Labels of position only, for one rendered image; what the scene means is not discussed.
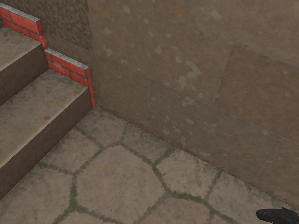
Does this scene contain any right robot hand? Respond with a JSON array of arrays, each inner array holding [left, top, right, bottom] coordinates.
[[256, 207, 299, 224]]

